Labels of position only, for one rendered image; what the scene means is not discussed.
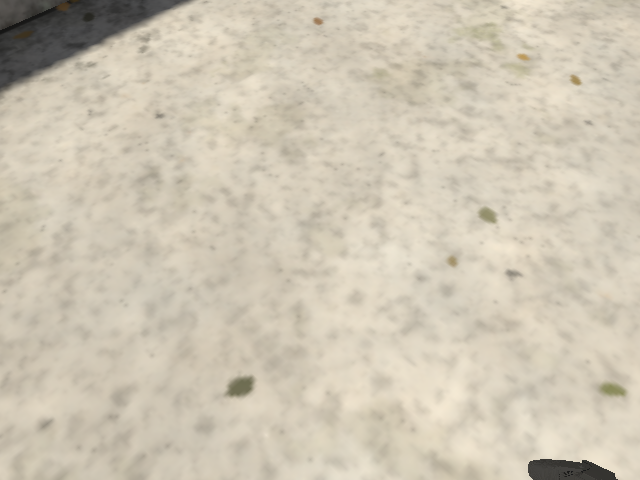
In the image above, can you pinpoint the robot right hand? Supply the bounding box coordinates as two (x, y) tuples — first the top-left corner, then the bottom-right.
(528, 459), (618, 480)

